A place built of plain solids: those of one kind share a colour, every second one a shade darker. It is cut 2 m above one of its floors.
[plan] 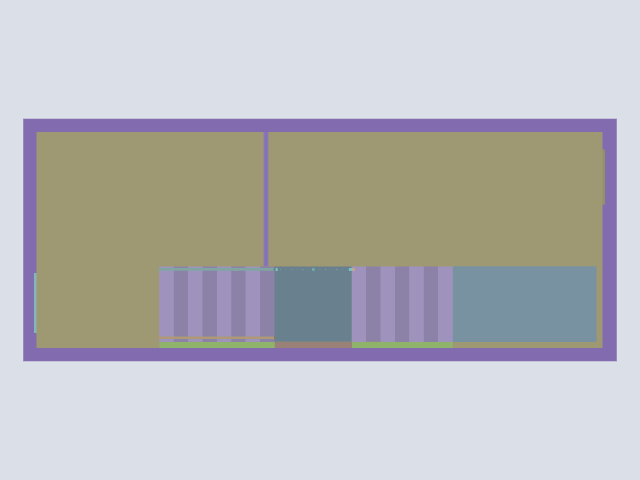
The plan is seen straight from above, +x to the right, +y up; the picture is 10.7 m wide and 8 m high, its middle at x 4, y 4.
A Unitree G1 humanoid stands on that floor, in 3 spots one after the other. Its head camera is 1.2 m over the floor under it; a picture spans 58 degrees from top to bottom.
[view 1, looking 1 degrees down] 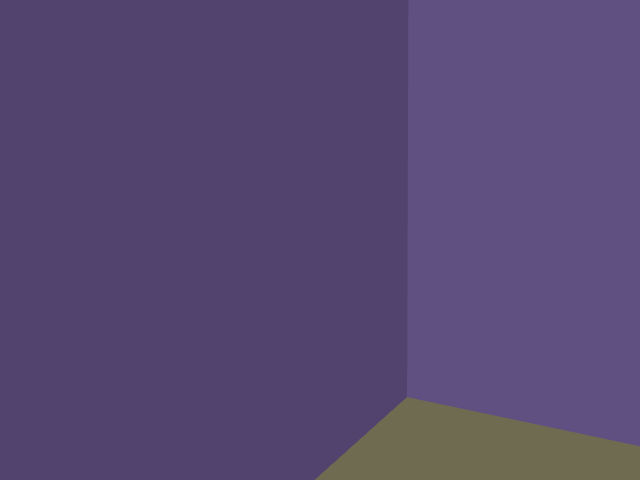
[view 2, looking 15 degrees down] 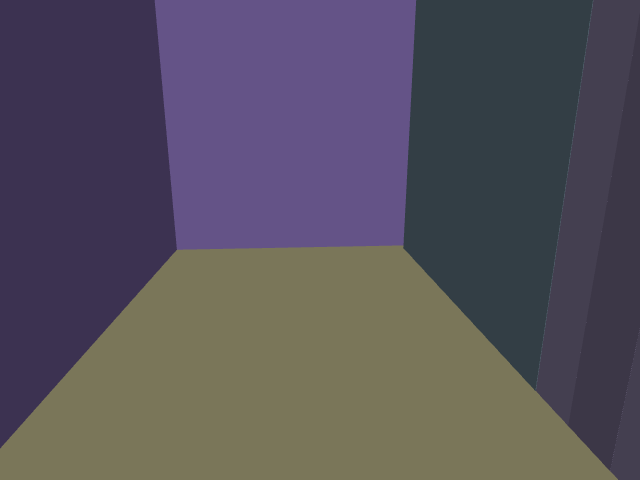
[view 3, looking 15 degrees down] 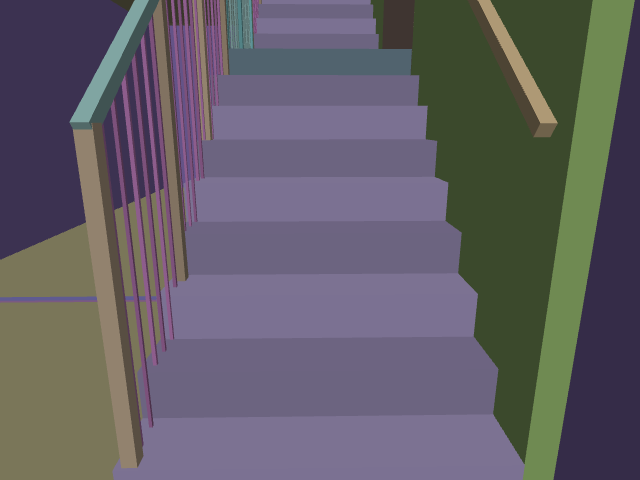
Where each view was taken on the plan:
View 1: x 5.72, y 4.68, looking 32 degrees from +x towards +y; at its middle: wall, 2.12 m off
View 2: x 4.52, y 4.68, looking -4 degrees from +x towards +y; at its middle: wall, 4.34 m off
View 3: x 0.23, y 2.95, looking -1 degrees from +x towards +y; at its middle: tread_slab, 1.88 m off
